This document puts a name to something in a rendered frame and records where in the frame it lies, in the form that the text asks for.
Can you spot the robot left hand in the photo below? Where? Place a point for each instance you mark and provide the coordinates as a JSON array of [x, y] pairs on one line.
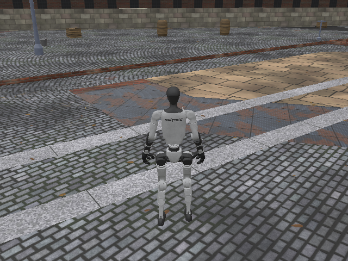
[[147, 156]]

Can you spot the left robot forearm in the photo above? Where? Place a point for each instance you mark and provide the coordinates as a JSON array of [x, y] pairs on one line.
[[148, 145]]

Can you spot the right robot upper arm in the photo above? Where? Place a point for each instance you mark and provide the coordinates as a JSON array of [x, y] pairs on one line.
[[193, 124]]

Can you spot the left robot foot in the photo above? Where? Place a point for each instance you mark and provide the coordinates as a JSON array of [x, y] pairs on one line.
[[161, 221]]

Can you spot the robot right hand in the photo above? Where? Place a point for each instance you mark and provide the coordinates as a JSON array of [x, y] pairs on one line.
[[202, 156]]

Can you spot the right robot forearm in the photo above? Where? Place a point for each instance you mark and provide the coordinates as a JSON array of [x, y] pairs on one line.
[[198, 144]]

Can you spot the right robot thigh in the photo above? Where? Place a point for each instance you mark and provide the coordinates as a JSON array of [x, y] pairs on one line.
[[187, 165]]

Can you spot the left robot upper arm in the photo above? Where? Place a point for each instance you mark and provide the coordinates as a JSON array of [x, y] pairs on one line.
[[154, 123]]

